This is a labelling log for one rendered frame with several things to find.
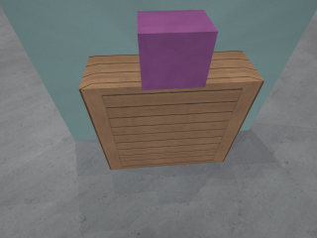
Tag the carton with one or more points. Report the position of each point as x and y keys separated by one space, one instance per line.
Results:
x=175 y=48

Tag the pedestal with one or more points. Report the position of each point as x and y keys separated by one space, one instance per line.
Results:
x=167 y=127

